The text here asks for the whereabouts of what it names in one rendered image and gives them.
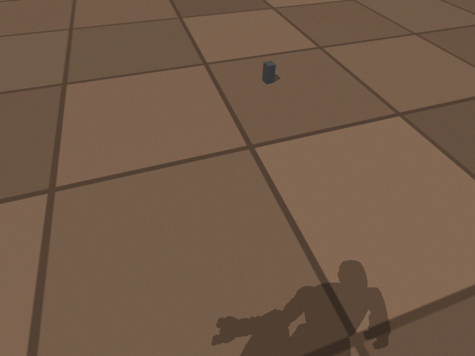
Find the carton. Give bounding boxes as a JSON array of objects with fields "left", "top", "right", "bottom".
[{"left": 262, "top": 61, "right": 276, "bottom": 85}]

